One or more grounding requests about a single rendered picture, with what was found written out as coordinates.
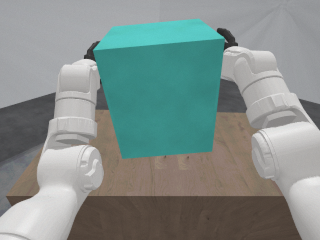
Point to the robot left upper arm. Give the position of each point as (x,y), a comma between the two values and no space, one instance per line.
(66,176)

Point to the left robot hand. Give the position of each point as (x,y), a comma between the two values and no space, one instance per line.
(90,54)

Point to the robot right forearm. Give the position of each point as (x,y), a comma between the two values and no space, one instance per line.
(267,98)

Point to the robot right upper arm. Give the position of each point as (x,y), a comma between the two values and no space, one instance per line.
(289,154)

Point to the carton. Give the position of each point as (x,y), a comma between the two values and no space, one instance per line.
(161,82)

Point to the pedestal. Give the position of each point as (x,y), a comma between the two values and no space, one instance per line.
(216,195)

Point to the robot left forearm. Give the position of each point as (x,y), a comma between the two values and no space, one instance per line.
(75,105)

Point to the right robot hand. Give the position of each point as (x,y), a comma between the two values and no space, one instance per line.
(229,38)

